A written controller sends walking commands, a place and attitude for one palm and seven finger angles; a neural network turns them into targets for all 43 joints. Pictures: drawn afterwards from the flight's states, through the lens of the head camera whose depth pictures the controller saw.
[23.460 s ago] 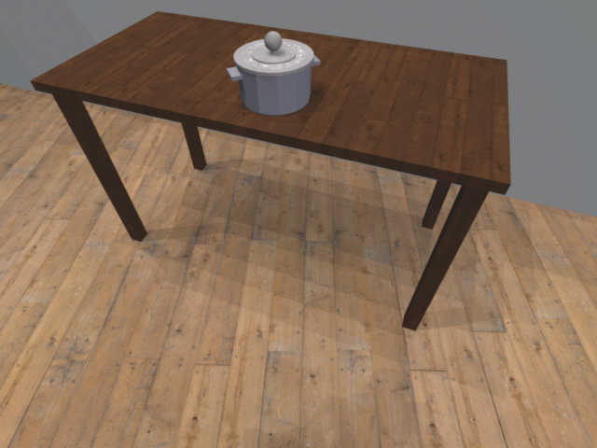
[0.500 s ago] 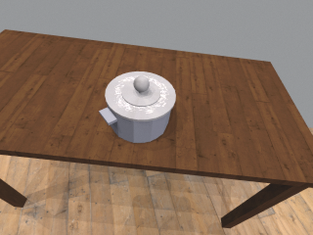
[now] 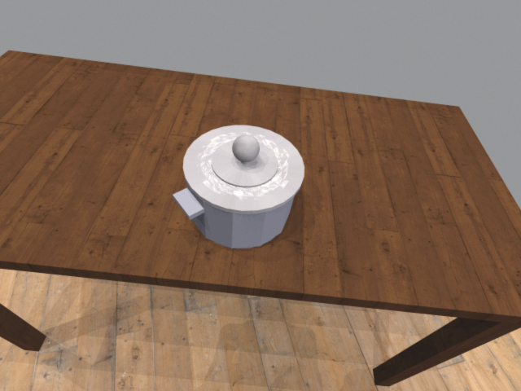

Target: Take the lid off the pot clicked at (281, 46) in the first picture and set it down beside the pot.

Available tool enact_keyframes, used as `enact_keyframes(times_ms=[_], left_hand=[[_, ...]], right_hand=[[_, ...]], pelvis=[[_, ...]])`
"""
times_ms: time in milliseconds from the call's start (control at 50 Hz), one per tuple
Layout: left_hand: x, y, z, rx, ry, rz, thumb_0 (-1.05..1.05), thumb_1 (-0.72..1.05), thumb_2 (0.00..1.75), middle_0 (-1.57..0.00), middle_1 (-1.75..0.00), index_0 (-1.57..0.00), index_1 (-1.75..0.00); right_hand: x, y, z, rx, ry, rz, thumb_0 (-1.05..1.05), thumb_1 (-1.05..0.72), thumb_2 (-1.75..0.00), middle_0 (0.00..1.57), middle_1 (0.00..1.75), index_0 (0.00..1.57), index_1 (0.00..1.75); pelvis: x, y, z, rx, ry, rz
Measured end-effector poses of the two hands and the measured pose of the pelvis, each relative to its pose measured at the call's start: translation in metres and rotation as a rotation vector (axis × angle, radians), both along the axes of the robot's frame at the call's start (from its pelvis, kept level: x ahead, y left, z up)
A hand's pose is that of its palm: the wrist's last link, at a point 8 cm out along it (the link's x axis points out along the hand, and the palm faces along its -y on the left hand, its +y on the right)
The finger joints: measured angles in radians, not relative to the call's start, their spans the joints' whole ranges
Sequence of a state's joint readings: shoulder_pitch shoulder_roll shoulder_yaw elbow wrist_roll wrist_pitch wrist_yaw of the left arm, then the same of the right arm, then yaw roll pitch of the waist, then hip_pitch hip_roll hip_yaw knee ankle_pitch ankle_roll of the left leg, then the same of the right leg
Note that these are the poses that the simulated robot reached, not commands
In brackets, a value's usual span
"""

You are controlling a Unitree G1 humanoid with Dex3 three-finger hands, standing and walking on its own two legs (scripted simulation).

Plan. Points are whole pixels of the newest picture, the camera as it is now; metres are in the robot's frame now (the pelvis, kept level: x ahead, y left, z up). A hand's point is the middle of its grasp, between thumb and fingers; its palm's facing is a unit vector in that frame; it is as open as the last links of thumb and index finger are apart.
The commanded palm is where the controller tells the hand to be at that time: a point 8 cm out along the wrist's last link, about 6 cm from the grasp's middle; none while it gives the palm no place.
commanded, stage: look again from close up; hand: left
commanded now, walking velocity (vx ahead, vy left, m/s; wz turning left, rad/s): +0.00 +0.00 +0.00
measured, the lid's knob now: (245, 148) +0.44 +0.07 +0.14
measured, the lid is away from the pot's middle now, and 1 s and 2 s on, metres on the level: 0.01 0.01 0.01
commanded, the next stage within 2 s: none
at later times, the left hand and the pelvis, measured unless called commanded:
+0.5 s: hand out of the picture +0.01 +0.14 -0.19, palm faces +0.11 -0.98 -0.14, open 7.3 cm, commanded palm none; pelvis +0.04 +0.00 +0.00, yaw +2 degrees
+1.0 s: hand out of the picture +0.04 +0.15 -0.19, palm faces +0.11 -0.98 -0.14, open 7.3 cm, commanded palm none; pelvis +0.07 -0.01 +0.00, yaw +2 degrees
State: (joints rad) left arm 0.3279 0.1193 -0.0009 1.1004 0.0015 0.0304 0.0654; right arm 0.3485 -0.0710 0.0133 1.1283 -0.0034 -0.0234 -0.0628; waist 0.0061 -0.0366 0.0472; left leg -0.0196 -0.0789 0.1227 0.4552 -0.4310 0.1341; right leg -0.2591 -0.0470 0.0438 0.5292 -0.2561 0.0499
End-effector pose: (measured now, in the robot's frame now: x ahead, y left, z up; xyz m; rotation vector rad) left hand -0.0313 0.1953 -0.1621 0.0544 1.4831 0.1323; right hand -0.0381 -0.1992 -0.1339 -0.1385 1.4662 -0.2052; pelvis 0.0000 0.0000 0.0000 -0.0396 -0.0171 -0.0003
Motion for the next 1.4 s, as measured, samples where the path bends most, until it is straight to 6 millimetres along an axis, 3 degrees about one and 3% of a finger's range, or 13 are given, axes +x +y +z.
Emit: enact_keyframes(times_ms=[280, 640, 860, 1100, 1400], left_hand=[[0.022, 0.004, 0.002, 0.017, -0.005, 0.032, 0.01, 0.91, 0.9, -0.2, -0.3, -0.2, -0.3], [0.035, -0.007, 0.004, 0.016, 0.026, 0.055, 0.0, 0.91, 0.9, -0.2, -0.3, -0.2, -0.3], [0.049, -0.006, 0.005, 0.017, 0.014, 0.056, 0.0, 0.91, 0.9, -0.2, -0.3, -0.2, -0.3], [0.068, 0.007, 0.005, 0.025, -0.008, 0.059, 0.0, 0.91, 0.9, -0.2, -0.3, -0.2, -0.3], [0.086, 0.026, 0.004, 0.016, 0.041, 0.052, 0.0, 0.91, 0.9, -0.2, -0.3, -0.2, -0.3]], right_hand=[[0.02, 0.002, -0.001, 0.002, 0.025, 0.015, 0.0, -0.91, -0.9, 0.2, 0.3, 0.2, 0.3], [0.068, -0.021, 0.002, -0.031, 0.0, 0.049, 0.0, -0.91, -0.9, 0.2, 0.3, 0.2, 0.3], [0.083, -0.028, 0.005, -0.046, 0.0, 0.055, 0.0, -0.91, -0.9, 0.2, 0.3, 0.2, 0.3], [0.087, -0.017, 0.008, -0.042, 0.018, 0.049, 0.0, -0.91, -0.9, 0.2, 0.3, 0.2, 0.3], [0.107, 0.006, 0.011, -0.044, 0.045, 0.026, 0.0, -0.91, -0.9, 0.2, 0.3, 0.2, 0.3]], pelvis=[[0.024, 0.002, 0.0, -0.008, 0.018, 0.017], [0.049, -0.008, 0.001, -0.022, 0.048, 0.028], [0.061, -0.009, 0.002, -0.026, 0.056, 0.031], [0.072, -0.002, 0.004, -0.027, 0.059, 0.032], [0.105, 0.019, 0.004, -0.039, 0.079, 0.008]])
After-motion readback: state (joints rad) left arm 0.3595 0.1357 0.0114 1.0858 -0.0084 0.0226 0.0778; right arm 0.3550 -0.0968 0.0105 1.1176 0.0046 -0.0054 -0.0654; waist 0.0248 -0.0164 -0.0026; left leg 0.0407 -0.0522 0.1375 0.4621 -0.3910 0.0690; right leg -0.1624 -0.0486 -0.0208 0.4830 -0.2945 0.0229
